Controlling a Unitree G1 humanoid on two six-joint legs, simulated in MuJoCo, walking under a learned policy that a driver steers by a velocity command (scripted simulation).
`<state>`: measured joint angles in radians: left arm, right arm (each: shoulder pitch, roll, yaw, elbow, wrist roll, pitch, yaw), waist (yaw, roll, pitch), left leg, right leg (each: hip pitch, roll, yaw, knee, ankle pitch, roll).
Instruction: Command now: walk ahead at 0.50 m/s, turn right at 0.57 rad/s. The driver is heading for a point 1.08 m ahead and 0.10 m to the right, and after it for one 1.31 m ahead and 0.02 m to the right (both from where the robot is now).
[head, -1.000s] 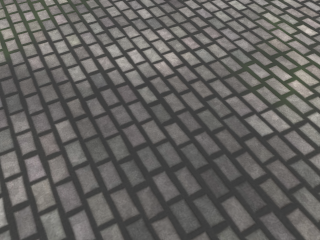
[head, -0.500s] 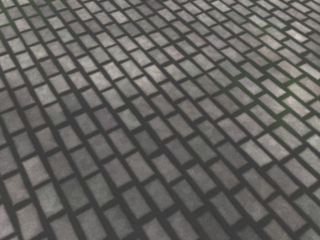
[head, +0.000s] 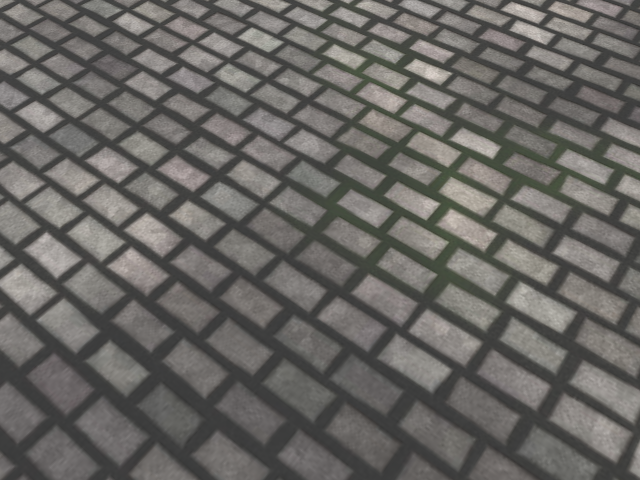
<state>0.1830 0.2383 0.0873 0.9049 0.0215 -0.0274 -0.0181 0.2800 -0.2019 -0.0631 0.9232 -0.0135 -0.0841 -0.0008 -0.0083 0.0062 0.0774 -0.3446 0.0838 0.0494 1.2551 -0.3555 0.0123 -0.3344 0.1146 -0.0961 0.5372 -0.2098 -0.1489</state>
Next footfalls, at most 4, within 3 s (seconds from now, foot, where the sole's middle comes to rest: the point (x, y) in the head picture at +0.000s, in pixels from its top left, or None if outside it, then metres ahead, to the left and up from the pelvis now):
0.46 left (297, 475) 0.46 0.08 -0.76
0.96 right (431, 406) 0.60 -0.20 -0.76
1.52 left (381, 276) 0.94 -0.12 -0.76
2.04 right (433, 209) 1.15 -0.27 -0.76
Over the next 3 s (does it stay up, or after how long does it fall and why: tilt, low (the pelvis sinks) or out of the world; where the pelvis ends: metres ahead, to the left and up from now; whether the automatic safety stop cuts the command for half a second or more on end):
stays up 1.01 -0.20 0.01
